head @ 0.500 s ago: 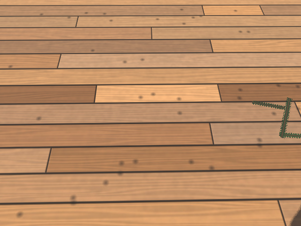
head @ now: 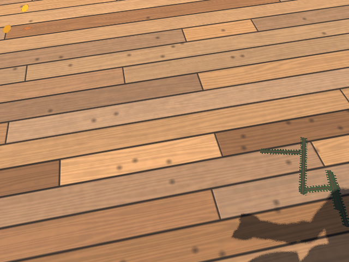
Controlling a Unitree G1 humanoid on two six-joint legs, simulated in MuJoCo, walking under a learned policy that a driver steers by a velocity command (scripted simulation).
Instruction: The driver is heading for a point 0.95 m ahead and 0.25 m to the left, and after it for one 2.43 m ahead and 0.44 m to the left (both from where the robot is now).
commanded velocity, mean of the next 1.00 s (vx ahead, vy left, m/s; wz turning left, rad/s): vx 0.50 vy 0.00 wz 0.46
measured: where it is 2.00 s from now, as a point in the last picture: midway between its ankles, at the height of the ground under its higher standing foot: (110, 178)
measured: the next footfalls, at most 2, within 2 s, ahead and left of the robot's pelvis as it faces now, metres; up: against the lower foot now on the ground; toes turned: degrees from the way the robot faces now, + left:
left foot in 0.42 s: +0.35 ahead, +0.13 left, +0.00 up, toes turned +19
right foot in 0.96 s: +0.71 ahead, +0.12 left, +0.00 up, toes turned +31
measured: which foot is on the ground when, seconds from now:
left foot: up 0.00-0.40, down 0.42-0.96, up 0.98-1.00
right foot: down 0.00-0.44, up 0.46-0.94, down 0.96-1.00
